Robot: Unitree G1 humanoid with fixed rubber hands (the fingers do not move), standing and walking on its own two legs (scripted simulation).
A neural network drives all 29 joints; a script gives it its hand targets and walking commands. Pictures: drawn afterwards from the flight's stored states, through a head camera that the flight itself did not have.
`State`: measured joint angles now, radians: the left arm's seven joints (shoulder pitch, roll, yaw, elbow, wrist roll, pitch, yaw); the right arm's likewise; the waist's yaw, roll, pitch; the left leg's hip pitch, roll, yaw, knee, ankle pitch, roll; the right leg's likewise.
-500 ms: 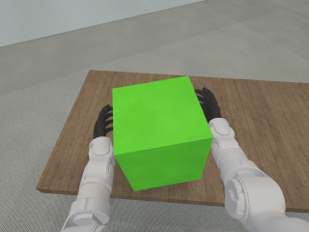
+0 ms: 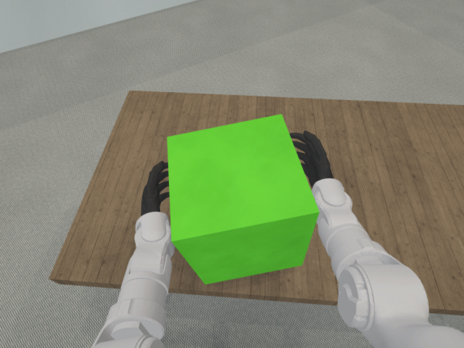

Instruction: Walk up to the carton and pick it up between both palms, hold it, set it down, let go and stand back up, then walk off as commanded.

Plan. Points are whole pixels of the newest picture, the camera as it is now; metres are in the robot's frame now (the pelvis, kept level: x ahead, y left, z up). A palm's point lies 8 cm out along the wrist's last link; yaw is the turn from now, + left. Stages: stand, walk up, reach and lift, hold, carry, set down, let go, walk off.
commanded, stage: set down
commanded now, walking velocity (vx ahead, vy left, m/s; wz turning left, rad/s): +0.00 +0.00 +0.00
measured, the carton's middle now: (240, 206) +0.38 +0.02 -0.03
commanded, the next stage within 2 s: none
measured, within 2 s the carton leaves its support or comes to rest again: rests again in 0.44 s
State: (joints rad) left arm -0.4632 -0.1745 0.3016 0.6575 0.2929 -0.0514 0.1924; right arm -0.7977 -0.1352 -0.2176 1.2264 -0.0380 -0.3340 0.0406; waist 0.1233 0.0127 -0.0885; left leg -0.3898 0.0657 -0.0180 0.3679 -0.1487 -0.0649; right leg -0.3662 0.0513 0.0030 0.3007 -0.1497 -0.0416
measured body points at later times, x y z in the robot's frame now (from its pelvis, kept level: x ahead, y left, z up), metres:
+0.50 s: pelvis +0.00 +0.00 +0.00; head +0.10 -0.01 +0.44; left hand +0.36 +0.17 +0.00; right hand +0.44 -0.12 +0.01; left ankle -0.02 +0.16 -0.74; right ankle -0.02 -0.09 -0.75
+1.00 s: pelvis +0.00 +0.00 +0.00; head +0.10 -0.02 +0.44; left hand +0.35 +0.17 -0.01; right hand +0.44 -0.12 +0.01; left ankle -0.02 +0.16 -0.74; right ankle -0.02 -0.09 -0.75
